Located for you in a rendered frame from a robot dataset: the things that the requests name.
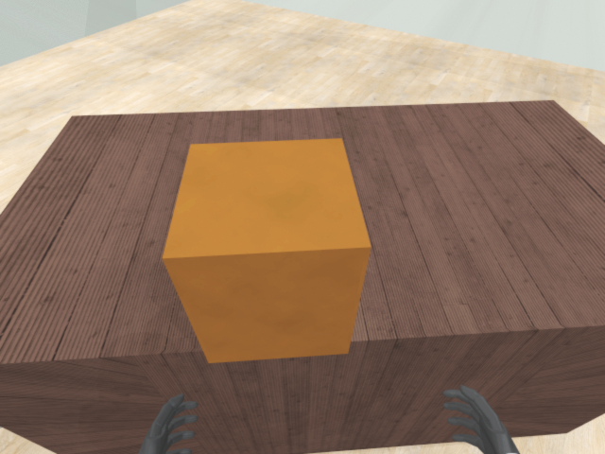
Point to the right robot hand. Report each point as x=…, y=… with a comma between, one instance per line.
x=493, y=437

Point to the pedestal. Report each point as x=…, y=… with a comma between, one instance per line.
x=487, y=269

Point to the left robot hand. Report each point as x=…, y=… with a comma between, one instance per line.
x=159, y=439

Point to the carton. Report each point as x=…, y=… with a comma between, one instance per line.
x=268, y=249

